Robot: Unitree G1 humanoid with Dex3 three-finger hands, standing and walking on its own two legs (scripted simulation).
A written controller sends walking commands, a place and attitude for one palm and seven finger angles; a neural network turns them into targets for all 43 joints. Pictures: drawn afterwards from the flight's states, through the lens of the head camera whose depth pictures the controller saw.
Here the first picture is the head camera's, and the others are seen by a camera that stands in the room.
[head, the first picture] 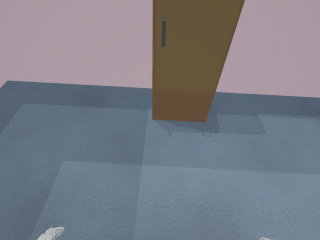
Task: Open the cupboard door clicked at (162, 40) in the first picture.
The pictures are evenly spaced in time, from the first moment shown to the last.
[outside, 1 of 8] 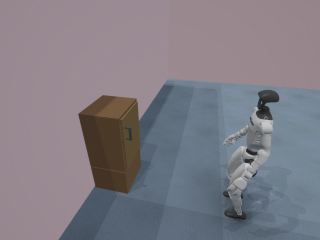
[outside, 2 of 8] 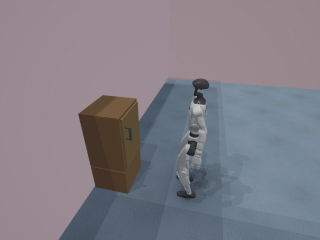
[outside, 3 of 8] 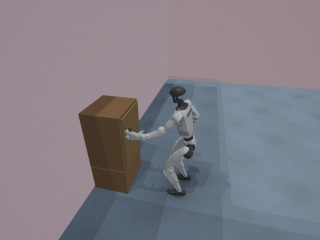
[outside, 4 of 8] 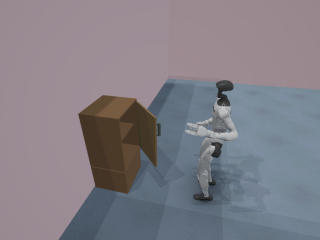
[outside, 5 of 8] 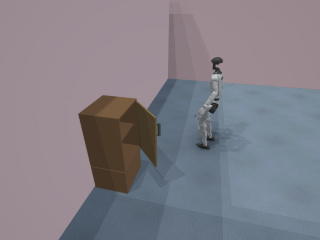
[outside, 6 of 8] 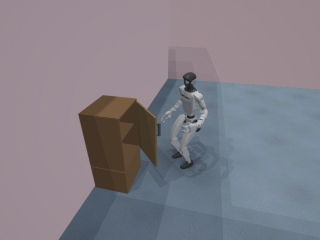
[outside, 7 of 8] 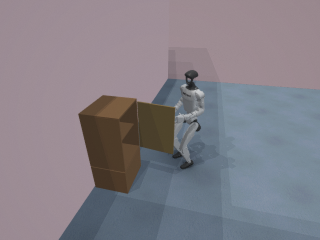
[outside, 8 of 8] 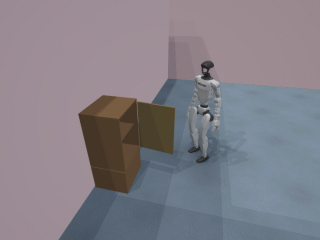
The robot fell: no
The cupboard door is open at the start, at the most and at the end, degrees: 0 83 83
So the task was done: yes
